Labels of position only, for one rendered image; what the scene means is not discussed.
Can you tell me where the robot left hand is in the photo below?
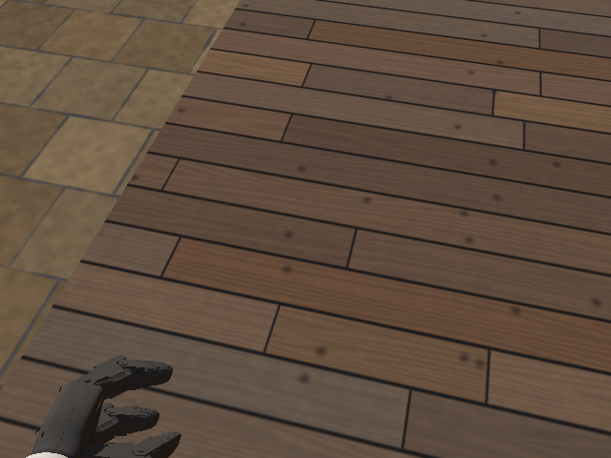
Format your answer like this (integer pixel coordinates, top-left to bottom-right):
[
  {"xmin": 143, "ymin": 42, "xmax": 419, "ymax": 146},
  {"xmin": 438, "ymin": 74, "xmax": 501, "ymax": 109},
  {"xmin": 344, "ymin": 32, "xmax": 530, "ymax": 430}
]
[{"xmin": 31, "ymin": 355, "xmax": 181, "ymax": 458}]

